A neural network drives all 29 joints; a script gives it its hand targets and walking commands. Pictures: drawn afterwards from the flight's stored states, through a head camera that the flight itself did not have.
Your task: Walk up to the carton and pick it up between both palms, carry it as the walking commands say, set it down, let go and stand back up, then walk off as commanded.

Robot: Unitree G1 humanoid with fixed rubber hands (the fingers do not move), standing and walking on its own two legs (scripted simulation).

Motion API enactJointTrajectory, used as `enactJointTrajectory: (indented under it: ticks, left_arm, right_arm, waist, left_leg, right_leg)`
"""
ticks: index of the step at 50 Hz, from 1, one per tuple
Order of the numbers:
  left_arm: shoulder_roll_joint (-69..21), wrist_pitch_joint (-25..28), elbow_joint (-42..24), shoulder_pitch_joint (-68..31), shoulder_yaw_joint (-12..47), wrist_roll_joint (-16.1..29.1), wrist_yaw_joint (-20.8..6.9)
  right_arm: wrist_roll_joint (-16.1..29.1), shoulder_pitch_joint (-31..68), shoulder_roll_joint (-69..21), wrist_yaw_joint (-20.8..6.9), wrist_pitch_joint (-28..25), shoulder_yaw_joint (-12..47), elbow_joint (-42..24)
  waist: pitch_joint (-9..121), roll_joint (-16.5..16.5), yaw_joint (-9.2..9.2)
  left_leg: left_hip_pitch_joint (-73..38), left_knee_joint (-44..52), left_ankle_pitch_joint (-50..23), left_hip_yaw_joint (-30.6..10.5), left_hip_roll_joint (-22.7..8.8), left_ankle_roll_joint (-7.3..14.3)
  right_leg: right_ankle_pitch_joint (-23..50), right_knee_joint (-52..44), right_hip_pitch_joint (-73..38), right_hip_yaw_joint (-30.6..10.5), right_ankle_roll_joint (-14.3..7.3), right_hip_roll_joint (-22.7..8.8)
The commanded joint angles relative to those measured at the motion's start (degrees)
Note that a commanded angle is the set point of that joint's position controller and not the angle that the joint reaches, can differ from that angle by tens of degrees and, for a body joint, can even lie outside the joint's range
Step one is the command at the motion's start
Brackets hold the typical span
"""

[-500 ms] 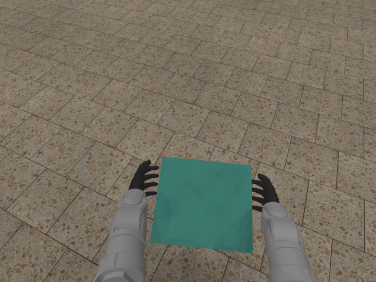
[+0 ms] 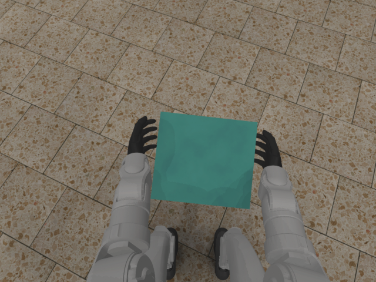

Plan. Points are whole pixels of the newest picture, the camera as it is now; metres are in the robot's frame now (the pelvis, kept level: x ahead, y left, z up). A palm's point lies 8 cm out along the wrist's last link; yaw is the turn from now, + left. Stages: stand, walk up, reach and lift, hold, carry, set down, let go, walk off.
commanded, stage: set down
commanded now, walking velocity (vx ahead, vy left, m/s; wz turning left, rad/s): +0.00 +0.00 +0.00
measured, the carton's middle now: (201, 158) +0.39 +0.00 -0.16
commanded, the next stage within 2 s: none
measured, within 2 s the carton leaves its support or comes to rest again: neither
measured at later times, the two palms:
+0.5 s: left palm (147, 151) +0.41 +0.14 -0.15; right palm (257, 160) +0.40 -0.15 -0.17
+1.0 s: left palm (152, 152) +0.43 +0.14 -0.24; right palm (249, 158) +0.43 -0.15 -0.26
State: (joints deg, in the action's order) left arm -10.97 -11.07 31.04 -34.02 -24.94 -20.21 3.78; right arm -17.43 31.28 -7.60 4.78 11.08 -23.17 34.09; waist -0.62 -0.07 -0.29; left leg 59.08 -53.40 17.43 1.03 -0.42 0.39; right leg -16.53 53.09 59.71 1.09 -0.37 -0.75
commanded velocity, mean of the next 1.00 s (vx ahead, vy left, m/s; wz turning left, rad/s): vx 0.00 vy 0.00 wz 0.00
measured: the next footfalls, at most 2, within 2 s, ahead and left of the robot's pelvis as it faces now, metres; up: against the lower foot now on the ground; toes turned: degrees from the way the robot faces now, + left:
none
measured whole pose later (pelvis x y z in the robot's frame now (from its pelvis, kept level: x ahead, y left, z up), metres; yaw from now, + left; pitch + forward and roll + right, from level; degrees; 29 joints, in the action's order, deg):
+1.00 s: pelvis -0.02 +0.00 -0.15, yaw +1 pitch +44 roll +1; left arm -8.1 -12.0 32.7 -50.2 -27.7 -15.3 6.6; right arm -12.3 49.7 -1.2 6.4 15.1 -23.7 37.4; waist 8.7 -0.1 -0.3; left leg 106.1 -88.5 26.4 1.0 0.7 0.4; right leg -25.9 88.9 107.1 -0.9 -0.4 -0.1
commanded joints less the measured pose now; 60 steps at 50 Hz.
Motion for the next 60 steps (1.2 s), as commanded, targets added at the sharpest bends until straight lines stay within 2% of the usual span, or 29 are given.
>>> enactJointTrajectory:
  ticks: [1, 7, 10, 11, 12, 13, 15, 16, 20, 24, 26, 27, 29, 33, 35, 37, 38, 39, 41, 45, 46, 47, 51, 52, 56, 57, 58, 59, 60]
  left_arm:
    - [-48.86, 1.10, 11.62, -24.64, 28.28, 6.42, -14.85]
    - [-49.24, -0.14, 11.38, -29.27, 28.65, 8.92, -15.23]
    - [-48.85, -0.87, 9.94, -34.89, 29.83, 10.06, -15.47]
    - [-47.74, -1.64, 11.90, -33.02, 27.62, 8.61, -14.90]
    - [-50.18, -1.49, 10.10, -35.48, 29.86, 9.79, -15.42]
    - [-48.94, -2.18, 13.56, -30.77, 28.45, 8.06, -15.44]
    - [-48.71, -2.31, 11.59, -35.92, 28.53, 9.65, -15.43]
    - [-48.06, -2.93, 13.62, -33.16, 28.03, 9.22, -15.99]
    - [-49.95, -2.99, 15.36, -31.83, 28.25, 9.58, -15.98]
    - [-48.96, -2.02, 14.09, -29.45, 29.32, 10.31, -15.70]
    - [-45.47, -1.37, 12.09, -32.46, 29.28, 9.91, -15.41]
    - [-47.37, -0.96, 10.41, -34.31, 30.23, 11.54, -15.44]
    - [-45.34, -1.15, 12.47, -33.90, 29.40, 11.04, -14.82]
    - [-45.56, -1.37, 12.66, -34.03, 30.61, 12.08, -13.94]
    - [-44.69, -1.79, 13.27, -35.78, 28.83, 11.53, -13.48]
    - [-43.88, -2.08, 15.20, -35.44, 27.20, 10.02, -13.27]
    - [-44.44, -2.24, 15.48, -38.98, 27.06, 10.62, -13.06]
    - [-44.97, -2.05, 14.38, -40.69, 27.55, 11.98, -12.54]
    - [-43.74, -1.99, 14.07, -41.38, 27.40, 11.29, -12.14]
    - [-42.89, -2.46, 13.31, -45.05, 27.17, 12.11, -12.61]
    - [-44.43, -2.50, 12.89, -45.54, 27.68, 12.23, -12.43]
    - [-44.02, -2.65, 13.74, -45.72, 27.33, 12.27, -12.34]
    - [-41.27, -2.98, 14.49, -48.42, 24.46, 11.18, -12.33]
    - [-41.19, -2.91, 15.24, -47.22, 22.99, 10.27, -12.30]
    - [-42.39, -2.63, 14.41, -46.37, 24.01, 11.41, -12.92]
    - [-41.37, -2.66, 13.85, -49.50, 24.96, 12.00, -12.93]
    - [-41.38, -3.00, 16.02, -47.37, 23.39, 10.38, -12.78]
    - [-41.63, -2.39, 13.30, -49.78, 24.28, 11.21, -12.58]
    - [-41.94, -2.42, 13.24, -48.59, 24.80, 11.75, -12.56]
  right_arm:
    - [8.73, 41.80, -45.45, -15.85, -3.94, 29.68, -4.50]
    - [9.37, 42.64, -47.69, -15.76, -1.92, 30.39, -1.96]
    - [10.87, 46.24, -47.83, -15.92, -0.92, 30.70, -1.34]
    - [9.73, 45.39, -47.79, -16.17, -0.06, 28.72, 1.48]
    - [10.66, 46.90, -47.96, -16.33, -0.40, 29.90, 0.21]
    - [11.50, 48.62, -48.50, -16.31, -0.42, 30.67, -2.24]
    - [10.03, 45.08, -48.42, -16.18, 0.71, 28.79, 2.37]
    - [10.18, 46.04, -48.59, -15.99, 1.05, 29.92, -0.08]
    - [12.15, 47.39, -47.91, -16.21, 0.69, 30.64, -1.45]
    - [12.64, 46.60, -48.30, -15.26, -0.43, 32.98, -2.90]
    - [12.42, 47.93, -46.63, -15.18, -0.56, 32.64, -2.82]
    - [13.57, 47.75, -47.99, -14.85, -0.73, 34.55, -1.61]
    - [13.29, 48.89, -46.08, -14.72, -0.83, 32.47, -1.59]
    - [13.97, 50.32, -44.06, -14.13, -1.11, 33.99, -2.95]
    - [12.89, 49.72, -42.68, -14.02, -0.56, 31.67, -0.06]
    - [13.99, 56.56, -40.73, -14.44, -0.70, 31.69, -2.23]
    - [13.51, 55.32, -41.57, -14.16, -0.37, 30.19, 0.79]
    - [14.40, 57.20, -42.61, -14.33, -0.22, 31.37, -0.73]
    - [14.34, 58.35, -41.23, -14.48, -0.43, 30.28, -0.40]
    - [12.38, 55.78, -42.01, -14.42, 0.46, 27.28, 4.52]
    - [13.82, 60.90, -41.00, -14.50, 0.01, 29.47, -0.08]
    - [14.48, 60.42, -40.89, -14.65, 0.10, 29.07, 0.86]
    - [13.00, 60.04, -40.08, -14.41, 0.91, 26.78, 4.61]
    - [13.48, 63.79, -39.04, -14.53, 0.59, 26.92, 2.51]
    - [13.62, 62.25, -40.33, -14.61, 0.33, 27.40, 2.98]
    - [13.07, 61.25, -40.35, -14.67, 0.56, 27.39, 4.45]
    - [13.68, 63.78, -38.94, -14.71, 0.26, 26.06, 2.80]
    - [12.74, 58.70, -38.96, -15.06, 0.59, 25.37, 6.95]
    - [13.97, 64.95, -36.58, -15.03, -0.31, 27.33, 2.05]
  waist:
    - [47.19, 0.91, -1.60]
    - [49.13, -2.76, 0.78]
    - [50.29, -0.74, 0.99]
    - [51.18, -1.19, -0.96]
    - [50.46, -0.80, 1.51]
    - [51.92, -1.24, -0.52]
    - [52.69, -1.21, 1.44]
    - [54.86, -3.76, 0.73]
    - [56.60, -0.63, 0.65]
    - [59.71, -3.84, 0.11]
    - [59.10, -2.31, 0.24]
    - [60.90, -2.40, -2.13]
    - [59.60, -2.46, -0.23]
    - [64.49, -1.67, -1.22]
    - [60.59, -3.65, -0.15]
    - [58.10, -1.54, -1.47]
    - [58.02, -1.18, -0.10]
    - [59.63, -3.00, -0.95]
    - [60.06, -1.87, -0.09]
    - [59.31, -3.31, 1.72]
    - [61.87, -1.30, -0.28]
    - [58.39, -1.75, 1.08]
    - [57.15, -1.01, 0.74]
    - [57.07, -3.61, -0.33]
    - [61.93, -2.09, -0.27]
    - [59.48, -4.49, 1.35]
    - [58.76, 0.13, -0.33]
    - [56.89, -0.63, 0.59]
    - [61.40, -1.27, -0.40]
  left_leg:
    - [-6.53, -2.73, -7.82, -4.34, 8.61, -0.01]
    - [-0.22, -7.06, -5.99, -3.99, 8.53, 0.54]
    - [2.27, -9.07, 0.24, -3.66, 9.03, 0.60]
    - [2.83, -10.38, -0.14, -2.96, 8.93, 0.03]
    - [5.67, -11.54, -0.50, -2.39, 9.35, -0.03]
    - [5.56, -12.17, -1.41, -3.06, 8.98, 0.56]
    - [8.41, -13.90, 0.03, -1.73, 9.54, -0.09]
    - [8.08, -14.33, -1.01, -2.46, 9.17, 0.42]
    - [10.81, -15.89, -4.43, -2.68, 9.46, 0.47]
    - [12.64, -19.72, -11.17, -3.33, 9.84, 0.46]
    - [17.00, -21.57, -8.37, -2.10, 10.13, 0.14]
    - [17.99, -22.24, -10.29, -1.90, 10.48, 0.19]
    - [17.77, -22.44, -8.08, -2.97, 9.91, 0.57]
    - [17.72, -25.26, -9.30, -1.88, 10.08, -0.79]
    - [22.41, -25.96, -7.75, -2.07, 9.83, -0.85]
    - [22.70, -26.57, -3.48, -2.26, 10.18, -0.64]
    - [23.40, -26.89, -2.27, -1.82, 9.96, -0.89]
    - [21.43, -26.70, -0.08, -2.58, 10.16, -0.12]
    - [21.93, -28.94, -5.23, -2.67, 9.98, -0.90]
    - [27.74, -29.44, 0.03, -2.12, 9.93, -0.80]
    - [24.98, -30.02, 0.51, -1.53, 10.31, -0.80]
    - [25.28, -30.51, -1.49, -2.15, 10.12, -0.56]
    - [30.66, -32.71, 2.12, -0.24, 10.24, -0.75]
    - [30.58, -32.89, 0.77, -1.59, 10.03, -0.37]
    - [30.66, -34.90, -3.40, -0.11, 10.56, -0.91]
    - [33.26, -35.47, -2.52, -1.19, 10.28, -0.66]
    - [30.35, -34.75, -0.67, -0.81, 9.86, -0.66]
    - [32.28, -35.36, -3.30, -0.49, 10.10, -1.19]
    - [28.41, -36.35, -4.44, -1.32, 10.06, -1.10]
  right_leg:
    - [5.89, 4.06, -8.75, -4.73, -0.45, 8.39]
    - [5.55, 9.01, -3.33, -3.53, -0.04, 9.18]
    - [0.03, 10.68, -0.88, -3.69, 0.02, 8.81]
    - [-0.21, 11.56, 0.21, -3.81, -0.20, 8.69]
    - [-0.20, 10.77, -0.39, -4.65, -0.60, 9.09]
    - [0.77, 12.63, 1.79, -3.89, 0.06, 8.87]
    - [0.55, 12.71, 0.62, -4.57, -0.28, 9.14]
    - [1.56, 13.68, 0.82, -4.04, 0.43, 9.00]
    - [5.68, 17.28, 4.78, -2.98, 0.93, 9.24]
    - [11.66, 19.41, 5.61, -3.29, 1.48, 9.57]
    - [8.91, 20.01, 8.98, -3.33, 1.59, 9.63]
    - [11.70, 20.82, 5.63, -4.34, 1.50, 9.21]
    - [8.45, 22.36, 11.23, -2.70, 1.94, 9.28]
    - [9.40, 24.41, 10.32, -3.27, 1.15, 9.22]
    - [8.15, 25.14, 13.20, -2.34, 1.46, 9.23]
    - [2.85, 26.13, 18.09, -2.23, 1.36, 9.02]
    - [2.12, 26.27, 17.09, -2.18, 1.10, 9.14]
    - [-0.48, 27.44, 17.69, -1.63, 1.34, 9.40]
    - [3.70, 28.82, 21.97, -1.22, 1.42, 9.50]
    - [0.88, 30.12, 20.34, -0.44, 1.10, 9.18]
    - [-0.55, 30.69, 20.77, -1.06, 1.11, 9.29]
    - [0.63, 30.56, 24.13, -0.66, 1.27, 9.55]
    - [-1.65, 31.63, 25.15, -1.01, 1.16, 9.01]
    - [-1.66, 33.35, 27.38, 0.06, 1.80, 9.11]
    - [3.95, 34.39, 24.15, -0.34, 1.61, 9.45]
    - [3.71, 35.09, 26.08, -0.29, 1.51, 9.26]
    - [0.88, 35.51, 29.10, -0.40, 1.16, 9.25]
    - [3.25, 35.37, 30.09, -0.48, 1.03, 9.37]
    - [2.88, 37.38, 30.96, 0.70, 1.58, 9.35]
